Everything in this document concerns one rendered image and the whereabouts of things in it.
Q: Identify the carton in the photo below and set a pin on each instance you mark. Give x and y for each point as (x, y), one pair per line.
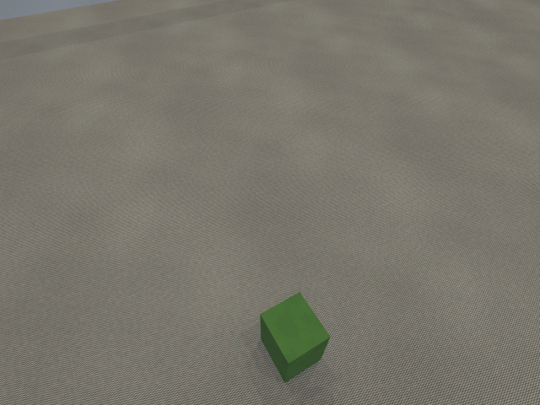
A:
(293, 336)

